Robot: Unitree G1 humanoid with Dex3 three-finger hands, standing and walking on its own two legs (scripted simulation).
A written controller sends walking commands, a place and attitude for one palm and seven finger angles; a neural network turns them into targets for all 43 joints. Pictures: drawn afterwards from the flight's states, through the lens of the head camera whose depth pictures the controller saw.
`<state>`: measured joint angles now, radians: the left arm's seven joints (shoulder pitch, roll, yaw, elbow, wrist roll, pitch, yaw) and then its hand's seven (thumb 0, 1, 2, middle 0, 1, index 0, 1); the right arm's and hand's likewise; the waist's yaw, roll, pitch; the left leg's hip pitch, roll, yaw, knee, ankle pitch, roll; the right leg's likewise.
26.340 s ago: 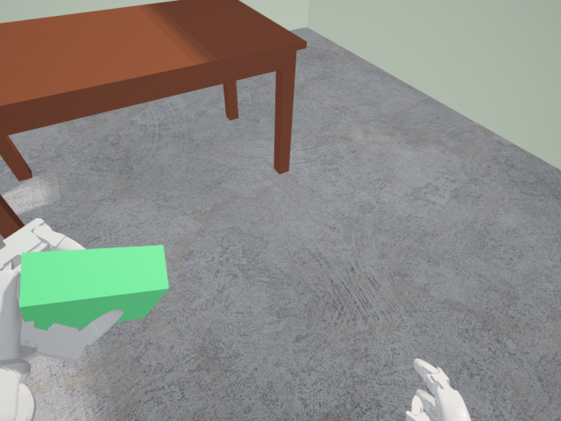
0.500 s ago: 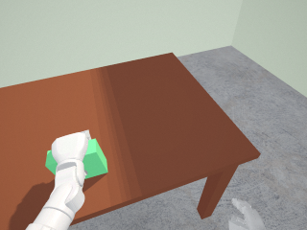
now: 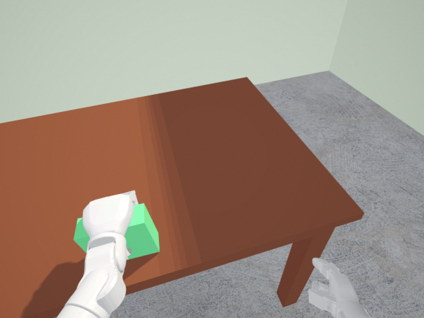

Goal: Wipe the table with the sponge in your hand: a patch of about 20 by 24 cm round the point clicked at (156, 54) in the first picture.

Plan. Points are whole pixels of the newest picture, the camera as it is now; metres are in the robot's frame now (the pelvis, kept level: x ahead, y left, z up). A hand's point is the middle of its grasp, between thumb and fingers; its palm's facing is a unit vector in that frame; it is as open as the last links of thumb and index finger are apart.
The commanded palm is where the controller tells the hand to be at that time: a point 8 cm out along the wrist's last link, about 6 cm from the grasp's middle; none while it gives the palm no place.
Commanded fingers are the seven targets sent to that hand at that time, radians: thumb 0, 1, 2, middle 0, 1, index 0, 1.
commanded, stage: slide across to the third lane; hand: left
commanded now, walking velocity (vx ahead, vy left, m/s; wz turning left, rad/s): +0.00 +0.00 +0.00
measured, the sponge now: (124, 240) +0.27 +0.24 -0.01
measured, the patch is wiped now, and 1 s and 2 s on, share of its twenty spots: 0.80 0.95 0.95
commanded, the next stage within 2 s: wipe forward along the third lane in 0.58 s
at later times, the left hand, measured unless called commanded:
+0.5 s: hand (139, 223) +0.29 +0.20 +0.03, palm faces -0.03 -0.04 -1.00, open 9.4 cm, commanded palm +0.27 +0.15 +0.07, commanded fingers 0.00 0.10 1.30 -1.20 -1.60 -1.20 -1.60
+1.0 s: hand (159, 210) +0.33 +0.17 +0.02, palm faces -0.07 -0.05 -1.00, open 9.4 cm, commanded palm +0.31 +0.16 +0.06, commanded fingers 0.00 0.10 1.30 -1.20 -1.60 -1.20 -1.60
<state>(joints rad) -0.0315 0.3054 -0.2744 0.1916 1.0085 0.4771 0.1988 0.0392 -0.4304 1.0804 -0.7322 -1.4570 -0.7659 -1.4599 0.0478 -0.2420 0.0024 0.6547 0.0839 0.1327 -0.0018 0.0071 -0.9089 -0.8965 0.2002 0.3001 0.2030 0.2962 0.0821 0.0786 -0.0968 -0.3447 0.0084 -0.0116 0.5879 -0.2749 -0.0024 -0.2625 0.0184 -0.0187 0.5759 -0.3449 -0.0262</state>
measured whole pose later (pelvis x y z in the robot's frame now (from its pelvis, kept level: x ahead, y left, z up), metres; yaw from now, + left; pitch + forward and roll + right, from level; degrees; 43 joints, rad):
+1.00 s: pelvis -0.03 -0.03 +0.00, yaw +1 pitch +4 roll +0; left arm -0.46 0.17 -0.30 0.72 0.99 0.46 0.24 0.00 -0.53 1.14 -0.82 -1.40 -0.85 -1.37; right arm 0.09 -0.25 -0.01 0.74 0.08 0.13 -0.04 0.01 -0.91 -0.90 0.20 0.30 0.20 0.30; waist 0.05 0.07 -0.12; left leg -0.44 0.03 -0.04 0.59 -0.23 -0.02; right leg -0.37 0.04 -0.05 0.63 -0.33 -0.06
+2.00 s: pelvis -0.03 -0.03 -0.02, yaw -1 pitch +13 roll -1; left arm -0.84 0.35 -0.11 1.15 1.02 0.34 0.27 0.01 -0.55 1.15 -0.84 -1.38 -0.87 -1.36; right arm 0.23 -0.26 -0.01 0.76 0.07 0.09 -0.03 0.00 -0.91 -0.90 0.20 0.30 0.20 0.30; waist -0.08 0.06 -0.15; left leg -0.69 0.06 -0.06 0.71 -0.26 0.00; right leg -0.60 0.08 -0.05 0.69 -0.33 -0.07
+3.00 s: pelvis +0.02 +0.03 -0.01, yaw -2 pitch +12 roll -2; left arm -0.69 0.22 -0.26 0.93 0.98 0.49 0.35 -0.02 -0.46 1.10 -0.76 -1.44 -0.77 -1.45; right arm 0.16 -0.21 -0.02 0.72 0.06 0.17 0.03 0.00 -0.91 -0.90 0.20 0.30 0.20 0.30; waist -0.01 0.04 -0.18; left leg -0.56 0.01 0.00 0.66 -0.32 0.03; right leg -0.44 0.02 0.01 0.57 -0.34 0.01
